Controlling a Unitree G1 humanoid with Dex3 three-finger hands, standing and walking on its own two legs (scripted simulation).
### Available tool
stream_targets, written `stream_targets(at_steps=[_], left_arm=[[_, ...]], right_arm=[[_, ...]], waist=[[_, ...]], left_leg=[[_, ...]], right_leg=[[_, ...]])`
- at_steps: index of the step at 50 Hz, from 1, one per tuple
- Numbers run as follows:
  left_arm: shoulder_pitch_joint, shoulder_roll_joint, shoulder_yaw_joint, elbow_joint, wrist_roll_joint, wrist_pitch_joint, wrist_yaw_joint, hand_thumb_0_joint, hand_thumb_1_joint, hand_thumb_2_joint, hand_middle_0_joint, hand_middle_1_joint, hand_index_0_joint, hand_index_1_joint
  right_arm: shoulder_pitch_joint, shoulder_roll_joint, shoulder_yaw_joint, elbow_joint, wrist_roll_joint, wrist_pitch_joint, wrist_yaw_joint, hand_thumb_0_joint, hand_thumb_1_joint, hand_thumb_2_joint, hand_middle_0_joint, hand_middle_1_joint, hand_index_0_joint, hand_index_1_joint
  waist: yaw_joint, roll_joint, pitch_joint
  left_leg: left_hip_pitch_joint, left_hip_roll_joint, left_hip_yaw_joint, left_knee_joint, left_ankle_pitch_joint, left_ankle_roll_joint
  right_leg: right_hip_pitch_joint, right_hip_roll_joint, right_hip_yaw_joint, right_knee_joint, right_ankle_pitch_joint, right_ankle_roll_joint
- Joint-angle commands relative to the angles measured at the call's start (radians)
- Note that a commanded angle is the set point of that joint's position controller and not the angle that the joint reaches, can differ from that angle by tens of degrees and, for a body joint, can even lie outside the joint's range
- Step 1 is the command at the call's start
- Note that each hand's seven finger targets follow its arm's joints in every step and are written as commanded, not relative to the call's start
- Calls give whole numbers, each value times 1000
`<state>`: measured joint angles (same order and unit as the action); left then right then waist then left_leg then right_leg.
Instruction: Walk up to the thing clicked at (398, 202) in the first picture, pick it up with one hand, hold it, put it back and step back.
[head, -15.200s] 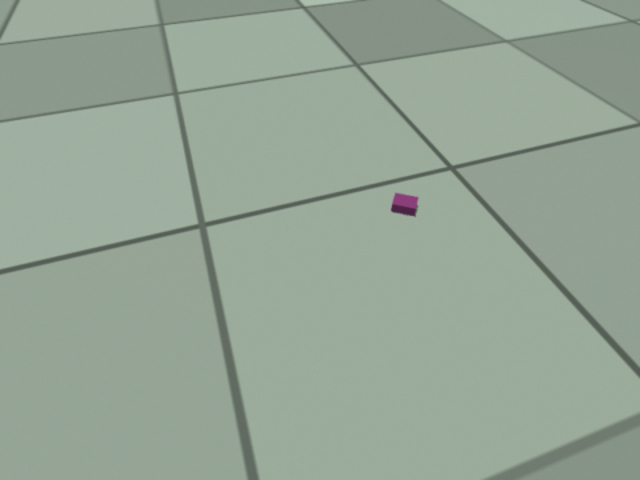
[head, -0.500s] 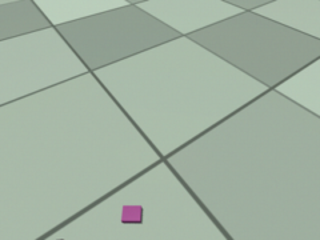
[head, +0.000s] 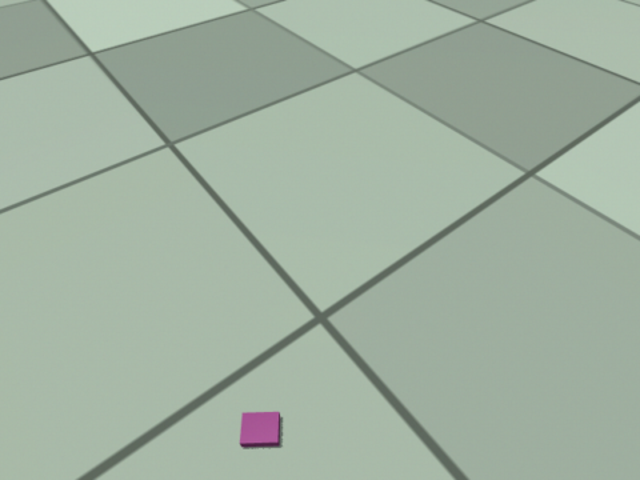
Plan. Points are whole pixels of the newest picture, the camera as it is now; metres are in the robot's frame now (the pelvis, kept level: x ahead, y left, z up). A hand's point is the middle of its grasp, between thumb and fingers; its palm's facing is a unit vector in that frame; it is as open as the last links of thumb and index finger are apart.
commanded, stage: walk up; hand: left
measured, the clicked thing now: (260, 429) +0.38 +0.19 -0.75
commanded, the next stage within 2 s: none
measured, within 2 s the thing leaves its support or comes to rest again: neither
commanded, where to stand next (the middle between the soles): -0.01 -0.01 m, yaw +1 degrees
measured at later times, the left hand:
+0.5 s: hand out of the picture +0.08 +0.26 -0.15, palm faces -0.03 -0.94 -0.33, open 7.4 cm
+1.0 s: hand out of the picture -0.02 +0.26 -0.12, palm faces +0.01 -0.80 -0.61, open 7.4 cm
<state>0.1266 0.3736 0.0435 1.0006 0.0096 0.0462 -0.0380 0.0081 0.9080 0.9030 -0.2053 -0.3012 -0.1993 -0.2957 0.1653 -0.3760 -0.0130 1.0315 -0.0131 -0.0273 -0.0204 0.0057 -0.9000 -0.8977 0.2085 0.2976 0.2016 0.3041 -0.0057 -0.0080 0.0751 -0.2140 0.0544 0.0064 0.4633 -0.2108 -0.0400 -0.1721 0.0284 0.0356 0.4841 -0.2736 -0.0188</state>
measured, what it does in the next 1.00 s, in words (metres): steps on the spot: right foot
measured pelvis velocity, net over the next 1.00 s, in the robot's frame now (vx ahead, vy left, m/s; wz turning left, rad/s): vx -0.05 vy -0.05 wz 0.00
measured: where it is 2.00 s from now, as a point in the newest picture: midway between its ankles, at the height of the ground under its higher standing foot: outside the picture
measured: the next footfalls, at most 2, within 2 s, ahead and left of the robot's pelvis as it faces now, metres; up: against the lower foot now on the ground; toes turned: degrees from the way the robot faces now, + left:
right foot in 0.70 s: -0.01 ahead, -0.22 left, +0.00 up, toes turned +0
left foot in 1.16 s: +0.02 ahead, +0.16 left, +0.00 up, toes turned +2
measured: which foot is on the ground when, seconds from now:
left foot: down 0.00-0.72, up 0.74-1.00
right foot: down 0.00-0.46, up 0.48-0.68, down 0.70-1.00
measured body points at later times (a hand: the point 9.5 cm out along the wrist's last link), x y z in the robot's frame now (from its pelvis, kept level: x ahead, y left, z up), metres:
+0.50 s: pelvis -0.01 +0.00 +0.00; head +0.02 +0.01 +0.45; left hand +0.08 +0.31 -0.13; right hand +0.08 -0.32 -0.11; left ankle +0.03 +0.15 -0.74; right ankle -0.02 -0.11 -0.73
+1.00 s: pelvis -0.05 -0.05 -0.02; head -0.02 -0.11 +0.42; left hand -0.02 +0.30 -0.08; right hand +0.01 -0.39 -0.17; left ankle -0.03 +0.12 -0.66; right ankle -0.05 -0.22 -0.74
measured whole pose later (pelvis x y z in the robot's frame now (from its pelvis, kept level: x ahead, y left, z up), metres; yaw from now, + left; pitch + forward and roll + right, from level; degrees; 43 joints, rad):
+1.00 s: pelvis -0.05 -0.05 -0.02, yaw +0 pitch -2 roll +0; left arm 0.35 0.41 0.09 0.88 0.03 -0.06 0.07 0.01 0.90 0.90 -0.21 -0.30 -0.21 -0.30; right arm 0.26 -0.47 -0.12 0.83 -0.07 0.12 0.06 0.01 -0.90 -0.90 0.21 0.30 0.20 0.30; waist 0.00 0.15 0.10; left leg -0.56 -0.04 -0.18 1.22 -0.37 -0.03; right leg -0.28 -0.06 0.03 0.70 -0.38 0.04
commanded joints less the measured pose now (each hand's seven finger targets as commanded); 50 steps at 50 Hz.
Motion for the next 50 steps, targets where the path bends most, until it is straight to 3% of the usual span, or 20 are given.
stream_targets(at_steps=[1, 20, 21, 22, 23, 24, 25, 29, 32, 34, 35, 36, 37, 38, 39, 41, 42, 44, 45, 50], left_arm=[[-32, 212, 49, -73, 3, -28, 11, 0, 900, 900, -200, -300, -200, -300], [-20, 208, 41, -49, 2, -34, 13, 0, 900, 900, -200, -300, -200, -300], [-52, 271, 80, -115, 39, -4, -3, 0, 900, 900, -200, -300, -200, -300], [-45, 243, 81, -133, 31, 10, -4, 0, 900, 900, -200, -300, -200, -300], [-28, 221, 83, -144, 32, 25, -5, 0, 900, 900, -200, -300, -200, -300], [-16, 215, 90, -165, 38, 43, -9, 0, 900, 900, -200, -300, -200, -300], [13, 207, 92, -182, 34, 54, -11, 0, 900, 900, -200, -300, -200, -300], [38, 217, 116, -235, 35, 51, -40, 0, 900, 900, -200, -300, -200, -300], [123, 170, 93, -189, -4, 23, -32, 0, 900, 900, -200, -300, -200, -300], [285, 174, 90, -82, -15, -38, 11, 0, 900, 900, -200, -300, -200, -300], [352, 269, 115, -54, -6, -60, 48, 0, 900, 900, -200, -300, -200, -300], [386, 418, 149, -71, 19, -79, 82, 0, 900, 900, -200, -300, -200, -300], [280, 488, 154, -134, 35, -88, 108, 0, 900, 900, -200, -300, -200, -300], [165, 544, 157, -167, 40, -86, 124, 0, 900, 900, -200, -300, -200, -300], [137, 502, 158, -169, 27, -94, 134, 0, 900, 900, -200, -300, -200, -300], [101, 420, 142, -175, 22, -105, 138, 0, 900, 900, -200, -300, -200, -300], [137, 405, 143, -171, 21, -108, 138, 0, 900, 900, -200, -300, -200, -300], [210, 384, 141, -173, 21, -122, 140, 0, 900, 900, -200, -300, -200, -300], [239, 367, 137, -175, 16, -127, 139, 0, 900, 900, -200, -300, -200, -300], [268, 376, 140, -199, 21, -141, 136, 0, 900, 900, -200, -300, -200, -300]], right_arm=[[-37, -240, -51, -65, 5, -24, -12, 0, -900, -900, 200, 300, 200, 300], [-63, -224, -44, -51, 7, -24, -6, 0, -900, -900, 200, 300, 200, 300], [15, -304, -79, -43, 16, -14, -44, 0, -900, -900, 200, 300, 200, 300], [73, -328, -90, -45, 21, -11, -59, 0, -900, -900, 200, 300, 200, 300], [86, -356, -106, -57, 16, -11, -67, 0, -900, -900, 200, 300, 200, 300], [98, -375, -123, -77, 8, -17, -74, 0, -900, -900, 200, 300, 200, 300], [90, -372, -131, -101, 4, -22, -80, 0, -900, -900, 200, 300, 200, 300], [50, -360, -135, -165, -20, -31, -90, 0, -900, -900, 200, 300, 200, 300], [-41, -318, -113, -215, -39, -27, -48, 0, -900, -900, 200, 300, 200, 300], [-112, -252, -97, -250, -49, 25, -1, 0, -900, -900, 200, 300, 200, 300], [-82, -189, -79, -271, -58, 59, 13, 0, -900, -900, 200, 300, 200, 300], [-67, -124, -61, -323, -69, 84, 25, 0, -900, -900, 200, 300, 200, 300], [-15, -147, -73, -338, -68, 109, 32, 0, -900, -900, 200, 300, 200, 300], [-23, -226, -105, -333, -66, 119, 31, 0, -900, -900, 200, 300, 200, 300], [-45, -283, -125, -323, -72, 125, 41, 0, -900, -900, 200, 300, 200, 300], [74, -286, -142, -266, -49, 123, 60, 0, -900, -900, 200, 300, 200, 300], [102, -275, -140, -266, -44, 120, 64, 0, -900, -900, 200, 300, 200, 300], [84, -269, -150, -288, -56, 120, 68, 0, -900, -900, 200, 300, 200, 300], [65, -272, -155, -298, -58, 119, 70, 0, -900, -900, 200, 300, 200, 300], [20, -261, -159, -335, -56, 104, 90, 0, -900, -900, 200, 300, 200, 300]], waist=[[4, -8, -95], [4, 2, -89], [-13, -89, -18], [-22, -14, -56], [-25, 80, -60], [-31, 125, -70], [-9, 91, -100], [25, 104, -119], [38, 272, -177], [88, 273, -183], [106, 61, -116], [117, -170, -33], [54, -78, -10], [33, -103, 17], [16, -25, 62], [-45, -35, 7], [-35, -99, -22], [1, -116, -39], [17, -96, -39], [46, -187, 14]], left_leg=[[61, 86, -88, -68, 93, 99], [80, 82, -72, -100, 95, 82], [75, 135, -124, -30, 330, 132], [127, 220, -194, -44, 461, 190], [128, 342, -280, -96, 577, 281], [132, 443, -346, -120, 665, 351], [108, 442, -319, -96, 652, 356], [47, 312, -151, -7, 411, 261], [-14, 200, -69, 12, 82, 217], [-161, 84, 22, 208, -151, 183], [-288, 2, 75, 442, -292, 160], [-473, -66, -22, 649, -457, 103], [-503, -70, -211, 737, -389, 59], [-482, -11, -268, 755, -384, 61], [-504, 13, -306, 777, -337, 63], [-468, -36, -275, 790, -219, 45], [-465, -52, -249, 783, -202, 39], [-449, -48, -254, 826, -169, 26], [-458, -58, -253, 821, -159, 22], [-492, -31, -221, 664, -177, 8]], right_leg=[[-25, -117, 114, -104, 128, -50], [-22, -116, 117, -140, 149, -35], [-124, -90, 76, 14, 359, -35], [-174, -50, 39, 150, 296, -22], [-217, -8, 0, 341, -26, 4], [-265, -14, 62, 528, -311, 12], [-262, -31, 120, 623, -326, 7], [-299, -68, 174, 625, -238, -11], [-121, -73, 20, 297, -231, -5], [95, -7, -85, 4, -31, 42], [133, -26, -17, -89, 10, 91], [45, -241, 358, -160, 57, 56], [-87, -443, 606, -217, 23, -58], [-177, -498, 687, -224, -36, -191], [-177, -457, 593, -188, -67, -190], [-67, -310, 310, -80, 59, -110], [-23, -297, 265, -46, 138, -117], [-26, -325, 272, -25, 199, -170], [-7, -317, 259, -16, 212, -169], [8, -344, 256, -21, 84, -214]])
